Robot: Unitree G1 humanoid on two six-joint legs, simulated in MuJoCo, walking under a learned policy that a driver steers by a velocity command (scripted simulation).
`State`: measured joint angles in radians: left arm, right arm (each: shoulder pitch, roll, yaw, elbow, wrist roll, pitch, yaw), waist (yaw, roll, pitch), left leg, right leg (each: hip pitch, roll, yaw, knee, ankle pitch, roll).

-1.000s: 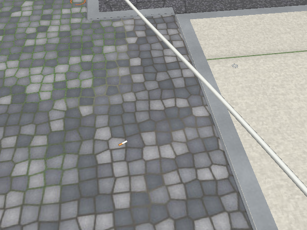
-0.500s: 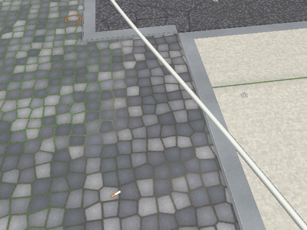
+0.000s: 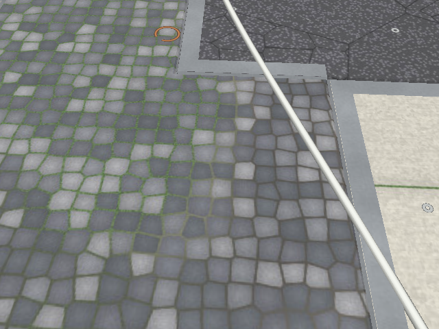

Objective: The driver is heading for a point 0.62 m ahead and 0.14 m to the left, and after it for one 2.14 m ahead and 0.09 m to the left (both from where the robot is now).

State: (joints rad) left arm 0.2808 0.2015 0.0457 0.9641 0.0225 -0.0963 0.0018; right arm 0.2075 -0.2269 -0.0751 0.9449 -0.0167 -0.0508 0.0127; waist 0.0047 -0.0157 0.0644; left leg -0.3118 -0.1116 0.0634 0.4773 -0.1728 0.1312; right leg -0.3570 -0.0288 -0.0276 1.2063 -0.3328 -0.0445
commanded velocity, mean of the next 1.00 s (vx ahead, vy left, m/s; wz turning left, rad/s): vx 0.35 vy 0.00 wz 0.55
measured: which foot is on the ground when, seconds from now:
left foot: down 0.00-0.42, up 0.44-0.88, down 0.90-1.00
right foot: up 0.00-0.40, down 0.42-0.90, up 0.92-1.00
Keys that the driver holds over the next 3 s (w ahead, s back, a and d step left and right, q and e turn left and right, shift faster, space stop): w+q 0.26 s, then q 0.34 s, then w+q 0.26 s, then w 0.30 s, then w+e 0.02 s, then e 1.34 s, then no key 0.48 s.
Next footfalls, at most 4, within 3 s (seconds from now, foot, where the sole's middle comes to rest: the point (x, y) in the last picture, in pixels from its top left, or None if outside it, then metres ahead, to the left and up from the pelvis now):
0.42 right None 0.42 -0.08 -0.77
0.90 left None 0.29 0.11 -0.77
1.36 right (179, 265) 0.65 0.15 -0.77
1.94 left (125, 288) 0.58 0.31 -0.77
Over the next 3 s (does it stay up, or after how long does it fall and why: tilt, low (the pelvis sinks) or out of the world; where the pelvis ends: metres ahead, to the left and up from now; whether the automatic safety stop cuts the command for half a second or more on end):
stays up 0.55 0.19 0.01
